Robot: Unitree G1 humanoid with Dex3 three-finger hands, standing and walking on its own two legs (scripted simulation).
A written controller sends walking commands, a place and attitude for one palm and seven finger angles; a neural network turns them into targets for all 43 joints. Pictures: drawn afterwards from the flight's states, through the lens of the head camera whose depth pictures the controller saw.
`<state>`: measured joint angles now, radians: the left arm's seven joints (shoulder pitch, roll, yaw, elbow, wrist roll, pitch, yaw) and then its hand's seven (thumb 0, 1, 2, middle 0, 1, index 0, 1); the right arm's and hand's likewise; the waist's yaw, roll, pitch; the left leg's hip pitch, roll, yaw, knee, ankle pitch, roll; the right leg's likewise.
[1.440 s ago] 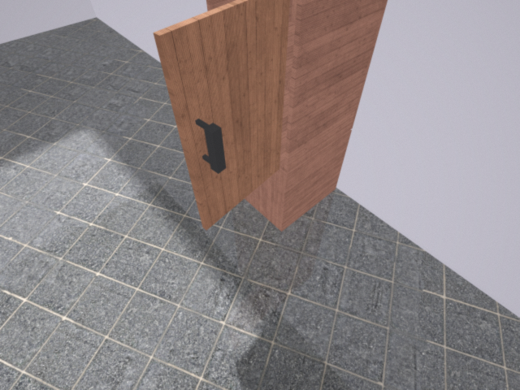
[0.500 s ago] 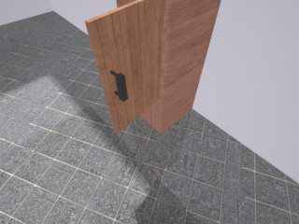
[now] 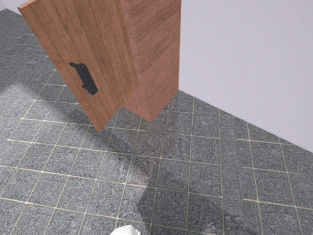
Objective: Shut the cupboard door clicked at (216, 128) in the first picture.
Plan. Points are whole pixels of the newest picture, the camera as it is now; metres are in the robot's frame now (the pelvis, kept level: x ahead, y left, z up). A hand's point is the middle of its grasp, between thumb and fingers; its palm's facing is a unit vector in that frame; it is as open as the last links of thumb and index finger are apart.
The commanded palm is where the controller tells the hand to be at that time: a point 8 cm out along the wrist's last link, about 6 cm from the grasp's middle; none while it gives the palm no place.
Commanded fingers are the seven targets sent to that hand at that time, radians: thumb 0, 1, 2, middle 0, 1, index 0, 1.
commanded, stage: walk around to get in front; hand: left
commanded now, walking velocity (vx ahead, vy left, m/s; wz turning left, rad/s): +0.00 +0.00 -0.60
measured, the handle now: (82, 78) +0.59 +0.32 +0.01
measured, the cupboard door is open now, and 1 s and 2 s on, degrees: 97 97 97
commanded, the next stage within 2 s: none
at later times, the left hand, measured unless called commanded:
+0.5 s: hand out of the picture +0.08 +0.19 -0.15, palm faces -0.14 -0.96 -0.25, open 7.3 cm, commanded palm none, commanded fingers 0.00 0.90 0.90 -0.20 -0.30 -0.20 -0.30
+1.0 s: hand (136, 194) +0.24 +0.10 -0.14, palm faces -0.55 -0.78 -0.30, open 7.3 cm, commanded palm none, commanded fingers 0.00 0.90 0.90 -0.20 -0.30 -0.20 -0.30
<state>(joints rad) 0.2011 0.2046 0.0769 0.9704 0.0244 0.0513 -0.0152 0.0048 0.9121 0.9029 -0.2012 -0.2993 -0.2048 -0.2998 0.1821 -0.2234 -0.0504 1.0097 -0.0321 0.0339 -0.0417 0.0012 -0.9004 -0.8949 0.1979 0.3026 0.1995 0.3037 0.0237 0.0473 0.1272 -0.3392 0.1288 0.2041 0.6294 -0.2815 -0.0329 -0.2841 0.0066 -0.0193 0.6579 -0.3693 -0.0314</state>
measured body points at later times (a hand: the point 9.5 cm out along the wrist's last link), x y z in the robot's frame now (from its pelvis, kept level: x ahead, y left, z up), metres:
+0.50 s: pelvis +0.01 -0.01 +0.02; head +0.08 -0.01 +0.46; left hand +0.08 +0.24 -0.13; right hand +0.12 -0.28 -0.11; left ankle +0.03 +0.14 -0.68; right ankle -0.02 -0.08 -0.72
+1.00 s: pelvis +0.00 -0.02 +0.00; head +0.05 -0.06 +0.44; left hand +0.26 +0.14 -0.12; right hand -0.13 -0.25 -0.15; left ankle +0.05 +0.14 -0.71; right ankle -0.05 -0.11 -0.73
